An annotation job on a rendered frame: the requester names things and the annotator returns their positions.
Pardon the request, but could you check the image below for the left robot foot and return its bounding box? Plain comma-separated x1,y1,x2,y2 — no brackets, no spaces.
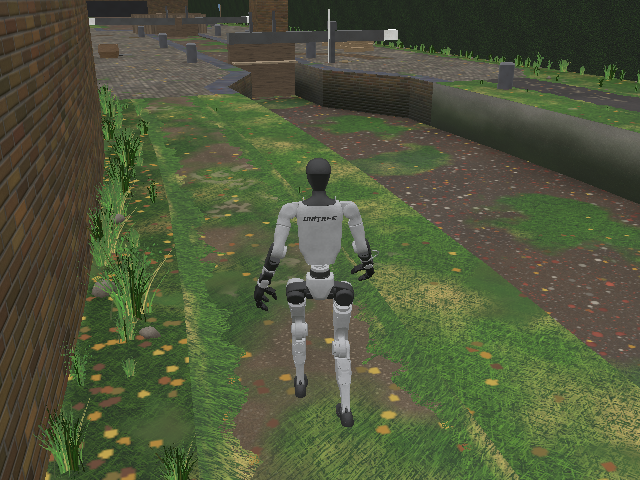
294,374,308,398

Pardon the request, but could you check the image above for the robot left upper arm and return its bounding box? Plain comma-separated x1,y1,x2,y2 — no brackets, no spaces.
271,202,299,259

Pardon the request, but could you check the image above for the robot right forearm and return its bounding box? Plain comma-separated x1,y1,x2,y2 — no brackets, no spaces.
358,238,374,269

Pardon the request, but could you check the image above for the left robot hand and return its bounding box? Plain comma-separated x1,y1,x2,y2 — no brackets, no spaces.
254,284,277,311

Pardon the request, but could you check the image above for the robot right shin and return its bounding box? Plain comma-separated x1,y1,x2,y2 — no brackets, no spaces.
334,340,352,414

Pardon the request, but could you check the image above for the right robot hand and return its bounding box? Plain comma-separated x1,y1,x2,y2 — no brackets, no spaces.
351,264,375,281

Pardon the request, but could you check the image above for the robot left forearm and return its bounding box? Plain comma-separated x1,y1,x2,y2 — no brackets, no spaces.
257,243,280,289

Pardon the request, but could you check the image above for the robot right upper arm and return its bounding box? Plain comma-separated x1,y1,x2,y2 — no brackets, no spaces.
340,201,368,254

